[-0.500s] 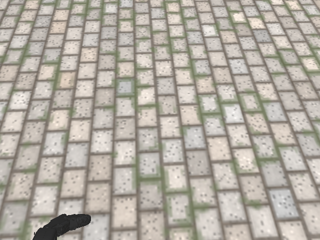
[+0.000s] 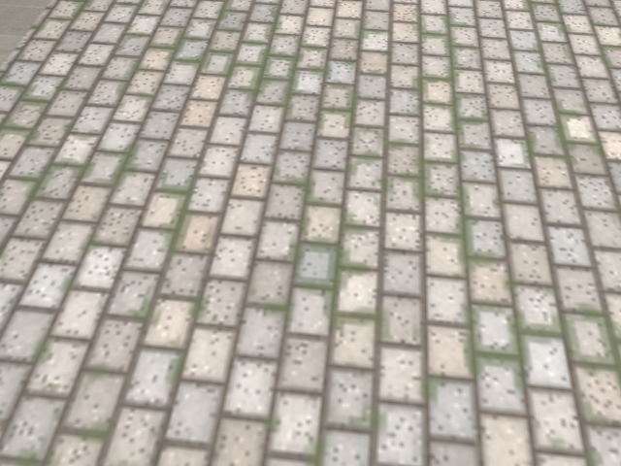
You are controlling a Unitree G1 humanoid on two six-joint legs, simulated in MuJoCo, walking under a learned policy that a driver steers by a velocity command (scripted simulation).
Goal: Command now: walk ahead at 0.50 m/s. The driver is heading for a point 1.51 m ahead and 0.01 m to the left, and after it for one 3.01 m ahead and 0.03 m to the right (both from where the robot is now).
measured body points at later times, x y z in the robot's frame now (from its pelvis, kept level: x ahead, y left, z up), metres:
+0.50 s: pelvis +0.28 +0.03 +0.01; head +0.30 +0.04 +0.45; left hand +0.48 +0.27 -0.10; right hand +0.25 -0.23 -0.13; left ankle +0.19 +0.13 -0.74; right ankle +0.47 -0.13 -0.69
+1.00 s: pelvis +0.56 -0.02 +0.01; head +0.58 -0.03 +0.46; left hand +0.55 +0.25 -0.13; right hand +0.74 -0.27 -0.10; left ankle +0.76 +0.16 -0.68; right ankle +0.50 -0.11 -0.74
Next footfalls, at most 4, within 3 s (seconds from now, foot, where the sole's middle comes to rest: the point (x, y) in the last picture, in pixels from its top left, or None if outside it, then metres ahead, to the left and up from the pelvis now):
0.08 left None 0.23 0.13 -0.77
0.62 right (395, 444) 0.54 -0.11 -0.77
1.16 left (299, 310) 0.85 0.13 -0.77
1.72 right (398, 226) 1.15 -0.12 -0.77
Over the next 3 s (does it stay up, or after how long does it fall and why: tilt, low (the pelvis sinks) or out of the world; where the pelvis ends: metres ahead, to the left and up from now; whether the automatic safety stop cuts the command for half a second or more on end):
stays up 1.47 -0.01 0.00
